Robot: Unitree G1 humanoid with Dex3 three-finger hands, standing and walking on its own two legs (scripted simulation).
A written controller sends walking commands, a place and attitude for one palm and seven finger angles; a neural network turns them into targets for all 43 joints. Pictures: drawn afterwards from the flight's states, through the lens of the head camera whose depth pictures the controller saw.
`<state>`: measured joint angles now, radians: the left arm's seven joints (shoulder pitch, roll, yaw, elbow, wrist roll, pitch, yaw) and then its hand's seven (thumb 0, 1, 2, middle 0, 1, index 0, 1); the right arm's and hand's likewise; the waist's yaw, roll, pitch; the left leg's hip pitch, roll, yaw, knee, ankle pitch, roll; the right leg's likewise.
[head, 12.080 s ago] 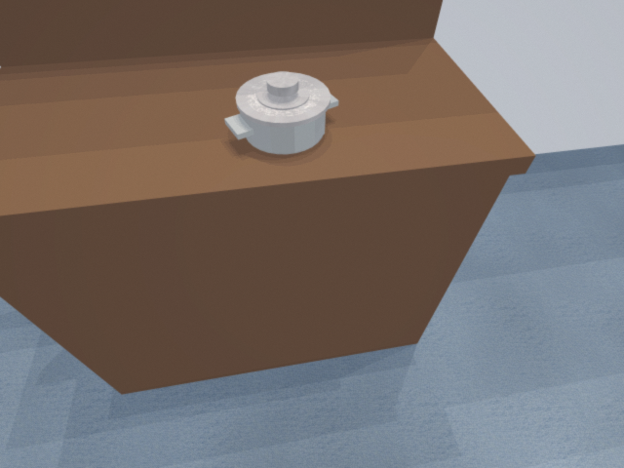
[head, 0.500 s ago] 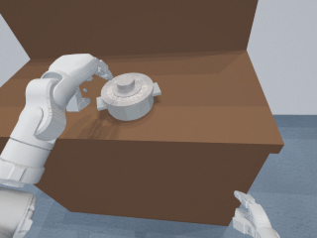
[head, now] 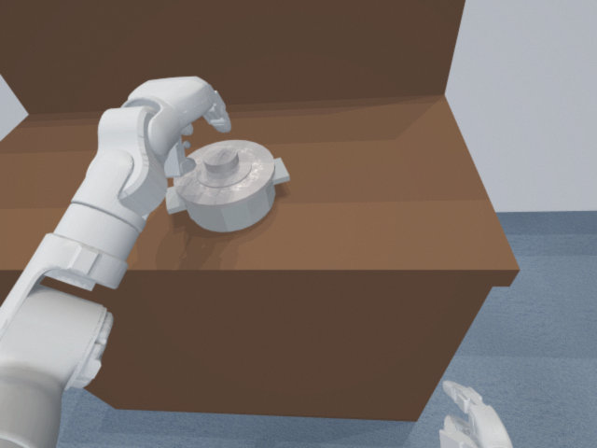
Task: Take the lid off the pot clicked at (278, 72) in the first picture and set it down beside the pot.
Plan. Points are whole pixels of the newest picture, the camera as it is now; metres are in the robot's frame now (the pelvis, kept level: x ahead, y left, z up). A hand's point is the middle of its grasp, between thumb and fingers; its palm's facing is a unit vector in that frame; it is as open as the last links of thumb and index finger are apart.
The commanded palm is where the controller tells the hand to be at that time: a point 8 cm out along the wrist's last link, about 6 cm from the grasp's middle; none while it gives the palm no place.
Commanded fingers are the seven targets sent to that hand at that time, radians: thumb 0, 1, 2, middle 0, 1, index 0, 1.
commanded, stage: move the open hand above the knob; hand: left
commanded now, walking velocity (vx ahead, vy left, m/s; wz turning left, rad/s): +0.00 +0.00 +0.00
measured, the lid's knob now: (220, 158) +0.48 +0.13 +0.16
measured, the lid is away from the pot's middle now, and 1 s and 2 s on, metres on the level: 0.00 0.00 0.00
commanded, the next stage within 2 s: lower the open fingers around the knob in 1.44 s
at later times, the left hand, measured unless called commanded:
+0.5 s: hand (211, 124) +0.47 +0.13 +0.22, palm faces -0.21 -0.04 -0.98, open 10.2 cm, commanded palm +0.44 +0.14 +0.29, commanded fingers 0.00 -0.41 1.66 -0.85 -0.08 -0.85 -0.08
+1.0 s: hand (196, 130) +0.45 +0.14 +0.22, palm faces -0.21 -0.04 -0.98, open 10.2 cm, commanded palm +0.43 +0.14 +0.29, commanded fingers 0.00 -0.41 1.66 -0.85 -0.08 -0.85 -0.08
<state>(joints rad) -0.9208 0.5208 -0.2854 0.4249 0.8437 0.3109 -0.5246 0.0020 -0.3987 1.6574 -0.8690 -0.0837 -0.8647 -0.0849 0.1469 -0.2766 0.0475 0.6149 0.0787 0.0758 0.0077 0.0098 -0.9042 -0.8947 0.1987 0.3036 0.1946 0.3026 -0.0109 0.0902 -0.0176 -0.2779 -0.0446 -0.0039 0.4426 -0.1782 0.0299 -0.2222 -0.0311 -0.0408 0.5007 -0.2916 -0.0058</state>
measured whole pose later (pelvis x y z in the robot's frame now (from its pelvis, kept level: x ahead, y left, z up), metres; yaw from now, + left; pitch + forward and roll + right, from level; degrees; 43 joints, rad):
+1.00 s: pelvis +0.01 +0.00 +0.00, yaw +0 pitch +2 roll +1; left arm -1.04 0.46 -0.31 0.59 0.86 0.33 -0.52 0.00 -0.40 1.66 -0.87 -0.08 -0.86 -0.08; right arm 0.15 -0.26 0.05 0.62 0.08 0.09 0.01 0.01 -0.90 -0.89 0.20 0.30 0.19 0.30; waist -0.02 0.08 -0.04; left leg -0.28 -0.05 -0.01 0.42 -0.18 0.04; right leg -0.22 -0.04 -0.04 0.47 -0.29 0.00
